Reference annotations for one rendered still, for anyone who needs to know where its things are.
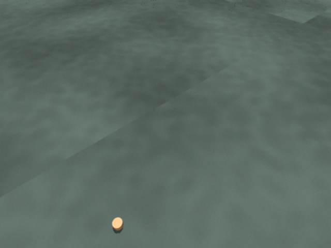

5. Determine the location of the tin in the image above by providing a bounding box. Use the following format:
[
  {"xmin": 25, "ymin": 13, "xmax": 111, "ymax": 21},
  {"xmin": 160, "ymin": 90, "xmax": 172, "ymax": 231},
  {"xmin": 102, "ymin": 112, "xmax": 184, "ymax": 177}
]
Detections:
[{"xmin": 112, "ymin": 218, "xmax": 124, "ymax": 230}]

